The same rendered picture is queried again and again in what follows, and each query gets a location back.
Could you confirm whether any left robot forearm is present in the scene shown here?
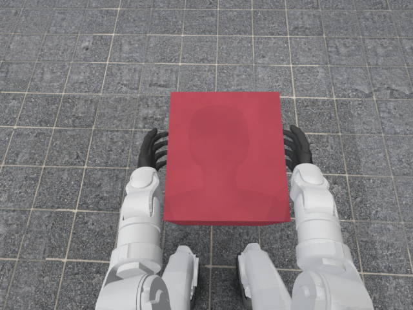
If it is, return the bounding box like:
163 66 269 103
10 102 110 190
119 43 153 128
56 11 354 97
95 167 163 310

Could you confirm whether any carton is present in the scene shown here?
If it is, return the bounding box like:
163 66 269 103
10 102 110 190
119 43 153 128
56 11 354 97
163 92 291 226

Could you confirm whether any right robot upper arm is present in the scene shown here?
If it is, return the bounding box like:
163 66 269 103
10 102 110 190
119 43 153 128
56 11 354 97
290 269 374 310

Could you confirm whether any left robot upper arm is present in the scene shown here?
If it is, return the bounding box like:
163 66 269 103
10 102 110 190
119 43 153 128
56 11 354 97
96 273 171 310

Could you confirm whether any right robot hand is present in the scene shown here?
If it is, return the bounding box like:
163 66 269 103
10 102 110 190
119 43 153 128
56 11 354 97
283 125 313 173

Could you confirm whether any left robot hand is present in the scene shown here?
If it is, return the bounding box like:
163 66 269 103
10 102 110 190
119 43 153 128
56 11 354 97
137 128 168 172

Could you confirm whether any robot right foot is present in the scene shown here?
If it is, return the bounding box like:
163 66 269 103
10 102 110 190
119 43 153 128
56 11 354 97
236 251 253 310

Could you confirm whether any right robot forearm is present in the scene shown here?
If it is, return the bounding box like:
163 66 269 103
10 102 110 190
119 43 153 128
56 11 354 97
290 163 374 308

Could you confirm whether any robot right thigh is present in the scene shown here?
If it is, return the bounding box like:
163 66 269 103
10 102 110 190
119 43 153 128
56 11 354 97
238 249 292 310

